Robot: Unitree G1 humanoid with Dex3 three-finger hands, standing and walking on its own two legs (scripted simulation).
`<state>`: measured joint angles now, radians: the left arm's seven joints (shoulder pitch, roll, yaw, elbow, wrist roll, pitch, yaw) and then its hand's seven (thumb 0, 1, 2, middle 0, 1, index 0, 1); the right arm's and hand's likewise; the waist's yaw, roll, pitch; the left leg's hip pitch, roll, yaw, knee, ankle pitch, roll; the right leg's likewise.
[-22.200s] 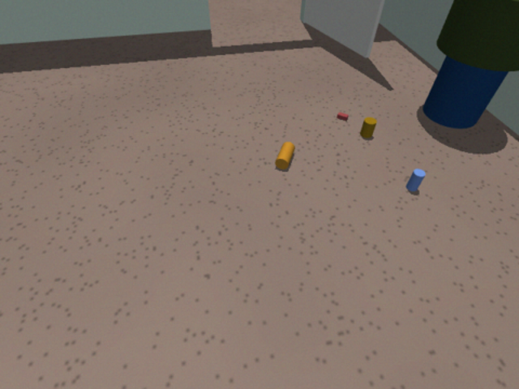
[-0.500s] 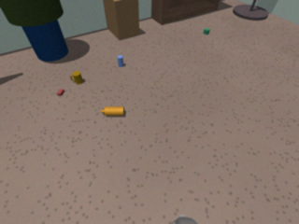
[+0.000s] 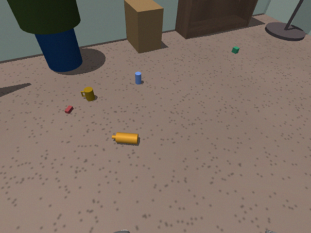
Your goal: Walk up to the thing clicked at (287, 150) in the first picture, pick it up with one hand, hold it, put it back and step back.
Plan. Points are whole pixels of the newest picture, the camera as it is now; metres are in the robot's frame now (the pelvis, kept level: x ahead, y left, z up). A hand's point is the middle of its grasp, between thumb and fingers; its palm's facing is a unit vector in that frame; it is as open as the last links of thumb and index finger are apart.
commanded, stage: walk up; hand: left
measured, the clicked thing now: (124, 137) +0.88 +0.25 -0.71
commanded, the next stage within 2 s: none
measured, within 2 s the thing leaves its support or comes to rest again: neither
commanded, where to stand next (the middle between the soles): +0.49 +0.01 m, yaw -2 degrees
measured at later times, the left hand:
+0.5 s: hand (82, 178) +0.30 +0.25 -0.10, palm faces -0.06 -0.91 -0.41, open 7.4 cm
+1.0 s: hand (79, 147) +0.42 +0.31 -0.13, palm faces -0.09 -0.94 -0.34, open 7.4 cm
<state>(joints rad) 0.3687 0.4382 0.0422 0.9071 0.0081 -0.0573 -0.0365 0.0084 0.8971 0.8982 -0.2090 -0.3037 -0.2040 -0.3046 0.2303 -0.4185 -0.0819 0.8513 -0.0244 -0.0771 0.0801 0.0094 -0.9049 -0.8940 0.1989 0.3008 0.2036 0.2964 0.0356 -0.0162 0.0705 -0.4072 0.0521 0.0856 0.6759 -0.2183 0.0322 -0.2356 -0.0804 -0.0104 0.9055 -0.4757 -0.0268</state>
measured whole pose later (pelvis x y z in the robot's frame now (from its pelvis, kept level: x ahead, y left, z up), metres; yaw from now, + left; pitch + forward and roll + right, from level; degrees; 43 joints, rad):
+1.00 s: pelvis +0.36 +0.03 +0.02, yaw -2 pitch -3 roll +0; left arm 0.30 0.44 0.04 0.91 0.00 -0.04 -0.04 0.01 0.90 0.90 -0.21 -0.30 -0.20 -0.30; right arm 0.33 -0.39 -0.05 0.85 -0.02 -0.09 0.04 0.01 -0.90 -0.89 0.20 0.30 0.21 0.30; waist -0.01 -0.06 0.09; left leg -0.22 0.04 0.10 0.53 -0.26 0.03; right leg -0.49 -0.07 0.00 0.95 -0.34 -0.02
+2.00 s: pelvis +0.45 +0.01 +0.03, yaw -1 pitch -2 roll +0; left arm 0.06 0.34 0.01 1.19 0.00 0.00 -0.02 0.01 0.90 0.90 -0.21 -0.30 -0.20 -0.30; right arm 0.06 -0.36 0.00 1.15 -0.01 -0.02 0.00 0.01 -0.90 -0.89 0.20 0.30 0.20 0.30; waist 0.02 0.00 0.05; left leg -0.06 0.02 0.02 0.33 -0.24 -0.02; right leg -0.20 -0.04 -0.07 0.35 -0.11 0.00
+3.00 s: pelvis +0.37 +0.04 +0.01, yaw +1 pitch -2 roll +0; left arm 0.02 0.42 0.07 0.94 0.03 0.10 -0.01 0.00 0.90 0.90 -0.21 -0.30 -0.20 -0.30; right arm 0.21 -0.35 -0.07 1.01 -0.05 0.00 -0.02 0.01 -0.90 -0.89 0.20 0.30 0.21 0.30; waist -0.02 -0.09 0.17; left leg -0.28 0.00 -0.01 0.67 -0.36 0.02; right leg -0.54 0.08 0.16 1.11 -0.44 -0.01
